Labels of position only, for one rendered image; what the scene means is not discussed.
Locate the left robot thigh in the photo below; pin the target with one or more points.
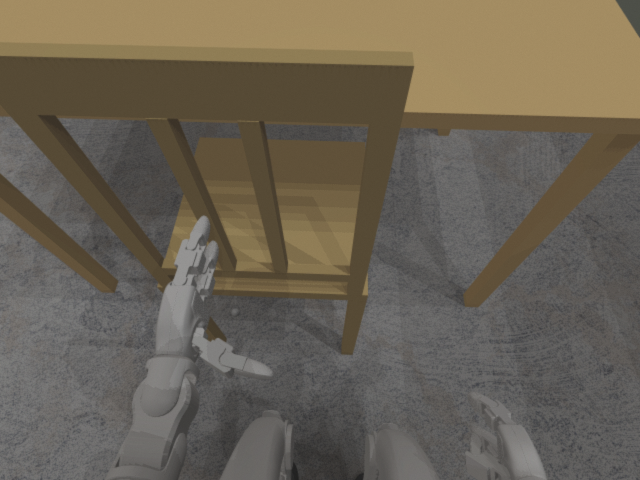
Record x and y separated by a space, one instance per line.
265 449

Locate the table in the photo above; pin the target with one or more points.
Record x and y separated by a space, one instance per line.
508 65

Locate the chair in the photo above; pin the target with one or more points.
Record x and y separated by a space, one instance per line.
292 218

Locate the left robot forearm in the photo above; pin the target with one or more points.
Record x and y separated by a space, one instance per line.
164 406

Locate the right robot thigh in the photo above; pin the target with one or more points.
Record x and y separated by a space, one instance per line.
394 455

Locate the left robot hand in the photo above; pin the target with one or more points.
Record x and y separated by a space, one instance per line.
183 307

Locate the robot thigh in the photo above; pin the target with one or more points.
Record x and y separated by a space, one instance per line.
394 455
265 449

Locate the right robot hand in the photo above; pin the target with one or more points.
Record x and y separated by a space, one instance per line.
510 456

